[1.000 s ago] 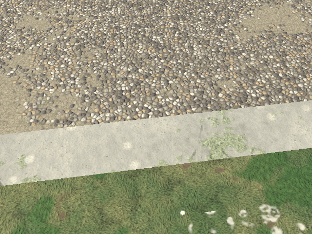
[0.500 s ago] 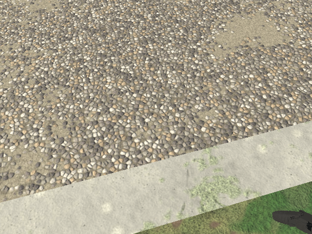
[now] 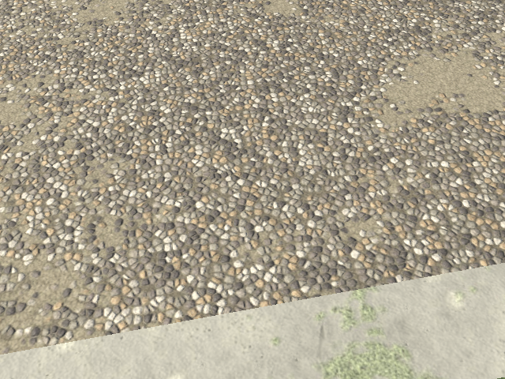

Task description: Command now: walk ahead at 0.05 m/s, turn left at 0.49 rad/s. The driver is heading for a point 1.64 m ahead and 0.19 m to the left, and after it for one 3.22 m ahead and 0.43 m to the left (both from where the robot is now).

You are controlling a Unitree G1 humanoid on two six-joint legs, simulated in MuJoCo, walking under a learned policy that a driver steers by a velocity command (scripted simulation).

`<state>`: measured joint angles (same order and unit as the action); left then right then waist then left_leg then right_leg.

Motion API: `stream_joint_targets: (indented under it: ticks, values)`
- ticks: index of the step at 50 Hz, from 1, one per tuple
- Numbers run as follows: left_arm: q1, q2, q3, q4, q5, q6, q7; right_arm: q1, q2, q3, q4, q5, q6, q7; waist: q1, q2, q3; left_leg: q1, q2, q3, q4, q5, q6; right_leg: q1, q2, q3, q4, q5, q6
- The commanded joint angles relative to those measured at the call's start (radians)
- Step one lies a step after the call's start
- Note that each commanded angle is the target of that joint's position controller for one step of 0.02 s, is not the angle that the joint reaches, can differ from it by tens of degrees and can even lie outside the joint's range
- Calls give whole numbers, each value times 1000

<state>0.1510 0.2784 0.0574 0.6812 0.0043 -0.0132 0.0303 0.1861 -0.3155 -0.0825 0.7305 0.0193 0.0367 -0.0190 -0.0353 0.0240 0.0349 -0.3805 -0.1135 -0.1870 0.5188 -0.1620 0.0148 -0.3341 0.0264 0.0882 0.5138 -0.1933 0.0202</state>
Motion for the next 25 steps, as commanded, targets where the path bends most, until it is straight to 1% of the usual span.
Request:
stream_joint_targets:
  ticks: [1,2,3,4,5,6,7,8,10,13,15,17,18,19,20,21,22,23,24,25]
  values:
    - [81,244,69,-48,49,-7,2,-25,-59,-12,-116,4,-14,-6,20,-295,-96,-225,-29,49,242,-416,7,207,-381,390,-247,141,-219]
    - [46,196,58,-70,58,-11,2,9,-138,-35,-100,-13,-23,-4,22,-259,-104,-223,37,43,478,-447,-32,166,-435,419,-241,213,-286]
    - [-5,142,42,-85,44,-14,6,40,-169,-51,-74,-3,-19,-1,2,-187,-94,-222,50,42,574,-393,-49,156,-386,321,-217,248,-262]
    - [-43,120,36,-92,26,-15,7,68,-157,-54,-48,-1,-5,-6,-11,-142,-80,-228,60,57,626,-342,-72,161,-321,220,-196,251,-218]
    - [-55,113,33,-91,12,-14,9,72,-141,-52,-43,-4,7,-10,-5,-138,-71,-256,69,65,674,-293,-90,180,-295,168,-183,273,-202]
    - [-49,112,30,-87,9,-11,12,63,-115,-44,-50,-2,14,-8,4,-142,-64,-260,75,81,696,-270,-107,176,-280,118,-177,337,-204]
    - [-36,115,31,-82,11,-7,13,41,-99,-38,-66,3,17,-5,16,-149,-60,-259,82,108,673,-245,-118,181,-263,76,-180,361,-210]
    - [-15,119,34,-76,14,-1,16,8,-84,-32,-87,7,16,-2,33,-164,-64,-269,91,126,627,-227,-128,214,-262,56,-180,370,-219]
    - [20,136,43,-65,15,9,22,-43,-69,-22,-121,8,15,6,66,-184,-85,-263,118,143,525,-221,-138,277,-285,42,-175,376,-236]
    - [12,176,60,-63,9,18,17,-64,-56,-11,-149,3,14,22,76,-201,-111,-142,142,187,370,-234,-123,259,-310,0,-167,388,-242]
    - [14,191,67,-55,0,19,8,-61,-67,-14,-158,1,17,29,78,-210,-116,-67,131,219,283,-239,-103,239,-321,-12,-155,403,-243]
    - [15,195,67,-43,-16,17,-2,-42,-69,-17,-158,-1,21,34,65,-211,-114,-6,115,233,160,-211,-72,241,-329,-8,-123,408,-235]
    - [0,194,66,-38,-28,17,-4,-9,-64,-18,-146,-3,20,36,40,-203,-115,57,103,246,44,-133,-46,225,-319,-21,-88,400,-215]
    - [2,178,59,-28,-38,15,-5,32,-68,-21,-129,-7,18,36,16,-185,-117,156,87,250,-101,-9,-14,183,-296,-47,-40,357,-175]
    - [57,139,46,-3,-28,8,-9,53,-105,-29,-126,-10,17,28,20,-99,-141,308,134,163,-170,166,18,83,-251,-102,46,224,-97]
    - [70,50,12,-35,35,0,-21,66,-210,-45,-147,-21,16,10,58,218,-193,491,408,-157,-128,593,117,-151,-144,-203,303,-260,15]
    - [-1,92,26,-50,23,4,-10,43,-175,-29,-155,-48,0,17,4,226,-188,363,525,-230,-136,642,309,-228,-81,-111,463,-492,54]
    - [-25,148,42,-41,0,12,-3,32,-139,-18,-148,-56,-19,24,-11,141,-160,310,469,-166,-156,550,314,-217,-97,-63,547,-468,57]
    - [-20,147,46,-30,-9,20,1,-8,-119,-11,-133,-49,-32,25,12,129,-129,293,402,-97,-158,461,263,-225,-102,-48,561,-407,55]
    - [9,144,48,-5,-4,25,5,-15,-120,-13,-120,-30,-35,22,17,113,-130,312,360,-75,-185,259,222,-250,-104,-55,548,-344,56]
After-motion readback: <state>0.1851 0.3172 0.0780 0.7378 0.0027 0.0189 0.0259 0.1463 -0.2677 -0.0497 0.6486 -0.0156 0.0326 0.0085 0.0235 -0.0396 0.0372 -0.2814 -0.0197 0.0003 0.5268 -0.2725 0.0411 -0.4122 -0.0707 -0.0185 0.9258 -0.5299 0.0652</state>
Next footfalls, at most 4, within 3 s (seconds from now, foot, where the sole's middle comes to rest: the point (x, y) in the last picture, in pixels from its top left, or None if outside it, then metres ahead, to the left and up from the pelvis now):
0.40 left None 0.02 0.14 -0.77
0.90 right None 0.19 -0.07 -0.77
1.40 left None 0.46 0.24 -0.77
1.92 right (230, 262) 0.81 0.09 -0.77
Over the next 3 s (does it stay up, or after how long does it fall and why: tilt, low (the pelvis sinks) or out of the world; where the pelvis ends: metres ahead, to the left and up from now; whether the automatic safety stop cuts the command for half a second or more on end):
stays up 1.18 0.27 -0.02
